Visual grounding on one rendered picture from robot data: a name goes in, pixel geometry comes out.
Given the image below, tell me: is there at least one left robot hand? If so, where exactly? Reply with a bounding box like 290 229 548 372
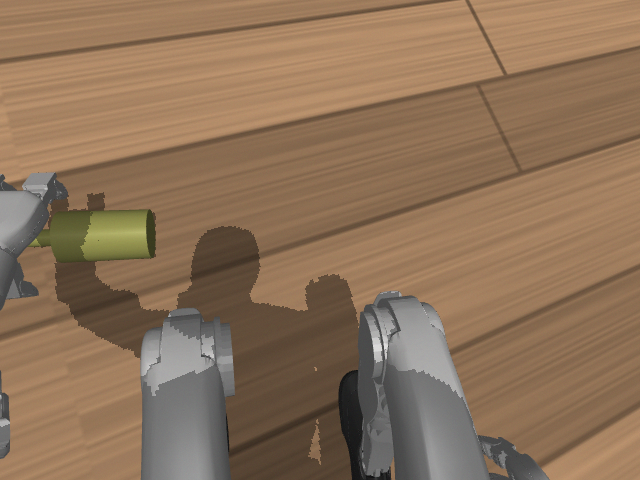
0 172 68 299

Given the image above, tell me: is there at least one right robot foot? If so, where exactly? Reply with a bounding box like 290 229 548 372
338 370 391 480

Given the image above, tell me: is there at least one right robot hand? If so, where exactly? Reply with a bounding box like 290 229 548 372
477 435 550 480

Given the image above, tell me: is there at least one bottle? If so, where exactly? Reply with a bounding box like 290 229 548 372
28 209 156 263

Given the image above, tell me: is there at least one left robot arm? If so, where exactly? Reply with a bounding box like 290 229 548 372
0 249 17 459

